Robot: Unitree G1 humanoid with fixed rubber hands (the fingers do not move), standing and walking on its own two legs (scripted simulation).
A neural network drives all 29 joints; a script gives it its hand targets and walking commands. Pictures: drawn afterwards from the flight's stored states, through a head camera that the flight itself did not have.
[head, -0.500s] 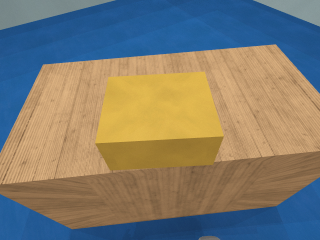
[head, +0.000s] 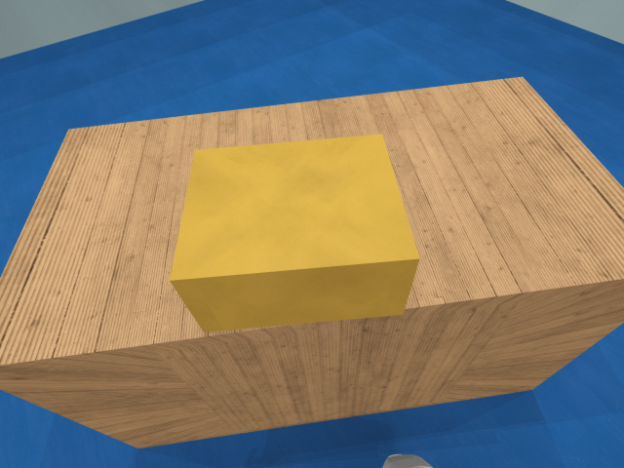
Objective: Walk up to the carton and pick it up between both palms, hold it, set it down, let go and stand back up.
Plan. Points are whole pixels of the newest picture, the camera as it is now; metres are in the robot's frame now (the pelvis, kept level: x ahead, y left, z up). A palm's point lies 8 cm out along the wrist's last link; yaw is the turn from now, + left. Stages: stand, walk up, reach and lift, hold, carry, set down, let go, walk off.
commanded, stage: stand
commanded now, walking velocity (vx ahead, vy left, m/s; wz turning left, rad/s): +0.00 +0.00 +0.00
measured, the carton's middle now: (295, 229) +0.46 +0.06 -0.01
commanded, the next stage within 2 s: none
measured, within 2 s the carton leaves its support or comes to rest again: neither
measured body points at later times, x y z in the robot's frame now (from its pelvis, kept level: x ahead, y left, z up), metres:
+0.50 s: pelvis +0.00 -0.01 +0.00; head +0.03 -0.01 +0.45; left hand +0.04 +0.23 -0.15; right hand -0.01 -0.25 -0.15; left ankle -0.07 +0.11 -0.73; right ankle +0.07 -0.14 -0.73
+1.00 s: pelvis +0.00 +0.00 +0.00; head +0.02 -0.01 +0.45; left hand +0.03 +0.22 -0.16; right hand -0.02 -0.23 -0.15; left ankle -0.07 +0.11 -0.73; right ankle +0.07 -0.14 -0.73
